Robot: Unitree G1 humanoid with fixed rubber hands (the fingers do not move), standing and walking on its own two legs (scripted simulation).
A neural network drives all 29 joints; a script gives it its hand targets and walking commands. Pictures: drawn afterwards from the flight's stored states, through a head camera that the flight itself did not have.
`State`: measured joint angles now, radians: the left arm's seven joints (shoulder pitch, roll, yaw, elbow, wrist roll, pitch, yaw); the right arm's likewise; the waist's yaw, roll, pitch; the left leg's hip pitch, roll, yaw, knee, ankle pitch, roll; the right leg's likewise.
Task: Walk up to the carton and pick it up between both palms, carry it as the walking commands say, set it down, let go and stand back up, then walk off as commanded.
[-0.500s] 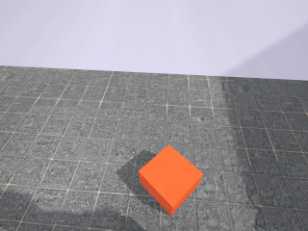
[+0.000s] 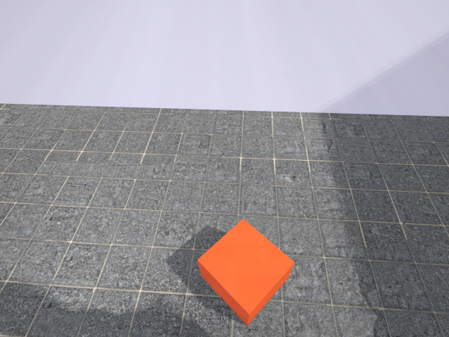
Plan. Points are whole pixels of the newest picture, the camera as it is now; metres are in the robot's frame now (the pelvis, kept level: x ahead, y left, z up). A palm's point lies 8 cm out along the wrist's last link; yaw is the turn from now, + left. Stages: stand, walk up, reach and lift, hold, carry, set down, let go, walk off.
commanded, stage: walk up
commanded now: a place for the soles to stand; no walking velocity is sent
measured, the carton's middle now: (245, 269) +0.50 -0.04 -0.64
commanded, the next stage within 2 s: none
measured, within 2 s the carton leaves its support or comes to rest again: neither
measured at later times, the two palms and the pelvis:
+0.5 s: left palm out of the picture +0.10 +0.30 -0.07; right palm out of the picture +0.12 -0.33 -0.10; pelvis +0.02 -0.03 +0.00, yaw -1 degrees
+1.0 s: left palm out of the picture +0.08 +0.30 -0.08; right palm out of the picture +0.12 -0.33 -0.10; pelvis +0.02 -0.03 +0.00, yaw -1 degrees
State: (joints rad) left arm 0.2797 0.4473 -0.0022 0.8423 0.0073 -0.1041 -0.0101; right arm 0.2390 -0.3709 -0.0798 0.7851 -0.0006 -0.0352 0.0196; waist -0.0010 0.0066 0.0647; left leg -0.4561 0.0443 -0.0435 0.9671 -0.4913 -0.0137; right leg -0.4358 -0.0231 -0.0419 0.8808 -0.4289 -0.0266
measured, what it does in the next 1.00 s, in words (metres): steps on the spot: left foot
